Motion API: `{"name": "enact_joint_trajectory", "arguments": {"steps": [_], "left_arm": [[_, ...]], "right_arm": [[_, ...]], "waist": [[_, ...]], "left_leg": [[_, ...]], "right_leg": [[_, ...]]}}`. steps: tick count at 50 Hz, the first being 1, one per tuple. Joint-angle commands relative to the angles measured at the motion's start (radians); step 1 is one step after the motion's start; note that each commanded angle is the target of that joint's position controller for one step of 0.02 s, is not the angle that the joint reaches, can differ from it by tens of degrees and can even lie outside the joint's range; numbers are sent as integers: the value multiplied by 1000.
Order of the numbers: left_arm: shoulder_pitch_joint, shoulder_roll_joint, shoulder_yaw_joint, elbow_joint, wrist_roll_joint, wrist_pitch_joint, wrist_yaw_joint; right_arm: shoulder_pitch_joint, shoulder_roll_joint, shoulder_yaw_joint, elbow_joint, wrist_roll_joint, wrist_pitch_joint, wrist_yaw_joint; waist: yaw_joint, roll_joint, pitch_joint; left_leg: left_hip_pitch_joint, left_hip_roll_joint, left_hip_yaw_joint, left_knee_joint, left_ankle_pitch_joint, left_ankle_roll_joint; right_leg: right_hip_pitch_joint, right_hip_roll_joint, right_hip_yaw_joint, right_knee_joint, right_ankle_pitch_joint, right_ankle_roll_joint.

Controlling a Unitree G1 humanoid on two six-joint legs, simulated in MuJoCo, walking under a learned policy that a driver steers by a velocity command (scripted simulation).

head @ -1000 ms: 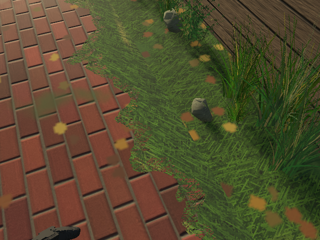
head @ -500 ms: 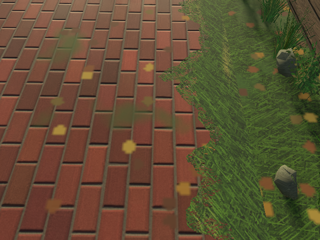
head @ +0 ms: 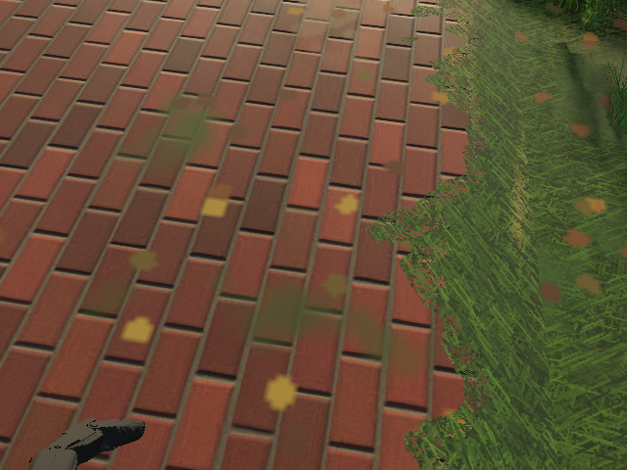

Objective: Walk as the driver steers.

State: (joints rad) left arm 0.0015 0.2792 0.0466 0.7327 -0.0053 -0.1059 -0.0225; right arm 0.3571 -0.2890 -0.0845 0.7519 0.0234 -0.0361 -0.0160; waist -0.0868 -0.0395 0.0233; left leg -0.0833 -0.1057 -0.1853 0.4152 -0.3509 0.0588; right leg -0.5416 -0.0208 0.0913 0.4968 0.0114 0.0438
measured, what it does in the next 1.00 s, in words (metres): walks ahead: right foot, then left foot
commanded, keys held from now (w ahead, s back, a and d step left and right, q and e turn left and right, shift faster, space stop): w+q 0.40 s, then w+e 0.60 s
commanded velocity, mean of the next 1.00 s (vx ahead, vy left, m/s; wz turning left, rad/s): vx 0.50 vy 0.00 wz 0.14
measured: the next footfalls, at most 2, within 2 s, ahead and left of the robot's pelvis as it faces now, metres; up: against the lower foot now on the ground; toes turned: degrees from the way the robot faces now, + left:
right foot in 0.04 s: +0.20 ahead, -0.14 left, +0.00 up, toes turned +6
left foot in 0.56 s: +0.43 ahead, +0.19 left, +0.00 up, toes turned +19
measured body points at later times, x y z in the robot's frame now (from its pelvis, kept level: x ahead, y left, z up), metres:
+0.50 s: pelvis +0.26 +0.00 +0.00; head +0.30 +0.02 +0.45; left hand +0.18 +0.28 -0.13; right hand +0.55 -0.15 -0.08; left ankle +0.38 +0.18 -0.71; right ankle +0.16 -0.14 -0.74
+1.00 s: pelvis +0.52 +0.10 +0.00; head +0.55 +0.09 +0.45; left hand +0.68 +0.36 -0.11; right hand +0.59 -0.18 -0.13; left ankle +0.39 +0.18 -0.74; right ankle +0.71 -0.03 -0.70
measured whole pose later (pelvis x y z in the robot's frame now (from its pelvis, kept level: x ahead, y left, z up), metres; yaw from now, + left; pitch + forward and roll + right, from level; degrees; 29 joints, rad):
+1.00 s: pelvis +0.52 +0.10 +0.00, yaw +4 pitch +1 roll +3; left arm 0.10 0.27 0.05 0.80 -0.02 -0.03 -0.05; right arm 0.32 -0.27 -0.08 0.82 0.00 -0.08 -0.01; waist -0.06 -0.04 0.03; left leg 0.09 -0.02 0.26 0.22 -0.32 0.00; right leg -0.65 -0.10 0.00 0.69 0.00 -0.02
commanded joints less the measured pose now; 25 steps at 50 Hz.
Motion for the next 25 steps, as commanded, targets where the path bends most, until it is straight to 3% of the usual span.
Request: {"name": "enact_joint_trajectory", "arguments": {"steps": [1,2,3,4,5,6,7,8,10,12,15,20,22,25], "left_arm": [[33,141,49,-52,-4,-31,-1],[135,171,64,-30,7,-36,5],[285,225,78,-15,20,-37,13],[362,301,96,26,23,-21,7],[328,197,75,6,0,-17,2],[280,138,58,-7,-1,-11,7],[225,120,48,-13,10,-4,8],[199,99,41,-6,16,0,10],[188,83,36,9,19,-5,15],[200,100,43,26,11,-12,17],[216,137,54,44,11,-12,19],[246,170,59,65,3,6,26],[311,176,57,97,-9,15,19],[336,210,61,132,-33,35,13]], "right_arm": [[-22,-139,-36,-57,-2,-1,-8],[-27,-102,-22,-66,-6,-3,-6],[-10,-43,1,-84,-23,-4,-3],[140,3,15,-111,15,-14,-1],[113,-113,-3,-84,25,-13,-6],[-4,-167,-19,-99,15,-7,-7],[-52,-158,-21,-108,3,-1,-9],[-80,-143,-22,-120,-8,-1,-5],[-64,-102,-20,-123,6,7,7],[-83,-72,-13,-139,7,15,10],[-134,-59,-6,-167,1,17,16],[-272,-34,10,-203,0,3,47],[-332,-10,21,-225,-1,-2,54],[-362,-40,14,-248,-6,-10,62]], "waist": [[87,174,-40],[136,158,-111],[189,37,-253],[116,-321,-354],[144,-188,-274],[170,-99,-149],[151,-34,-85],[136,-33,-34],[108,-80,-17],[107,-64,-8],[114,-33,-2],[163,-15,34],[183,1,56],[147,-22,73]], "left_leg": [[-61,232,-225,16,270,113],[-96,180,-190,144,305,82],[-222,110,-97,430,146,42],[-584,-10,15,745,-265,-23],[-703,79,-13,867,-218,-33],[-724,111,12,887,-125,-35],[-684,147,40,866,-55,-39],[-663,173,39,823,-9,-41],[-594,210,57,767,32,-40],[-616,221,75,720,63,-48],[-661,231,82,602,169,-64],[-600,209,165,340,374,-50],[-565,188,178,260,348,-33],[-523,150,212,170,216,7]], "right_leg": [[200,16,-24,-48,-65,-45],[368,-17,-8,-58,-73,-79],[624,-190,163,-45,-146,-138],[910,-404,653,-153,-385,-309],[857,-398,707,-211,-633,-285],[733,-351,535,-222,-587,-237],[612,-308,401,-234,-442,-213],[524,-277,315,-254,-339,-213],[444,-230,176,-297,-226,-201],[437,-232,96,-328,-143,-218],[467,-248,4,-350,-23,-236],[498,-220,-168,-350,64,-199],[517,-236,-169,-352,76,-206],[603,-273,-147,-291,270,-210]]}}
Velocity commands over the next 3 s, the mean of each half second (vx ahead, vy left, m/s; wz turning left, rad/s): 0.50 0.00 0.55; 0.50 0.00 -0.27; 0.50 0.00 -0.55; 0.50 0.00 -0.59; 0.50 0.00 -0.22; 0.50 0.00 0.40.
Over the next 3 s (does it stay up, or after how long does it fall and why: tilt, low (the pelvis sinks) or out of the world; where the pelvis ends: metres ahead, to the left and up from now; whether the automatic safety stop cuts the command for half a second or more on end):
stays up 1.57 -0.28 0.01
